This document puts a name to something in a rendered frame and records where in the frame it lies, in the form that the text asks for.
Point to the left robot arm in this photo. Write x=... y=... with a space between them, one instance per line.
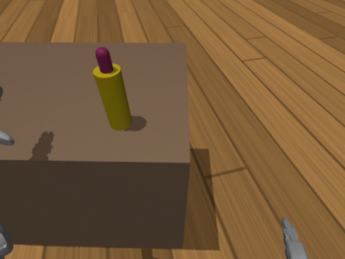
x=6 y=244

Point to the bottle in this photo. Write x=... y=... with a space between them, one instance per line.
x=108 y=77

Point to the left robot hand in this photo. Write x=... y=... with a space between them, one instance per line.
x=5 y=139

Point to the right robot hand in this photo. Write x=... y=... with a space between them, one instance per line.
x=294 y=248

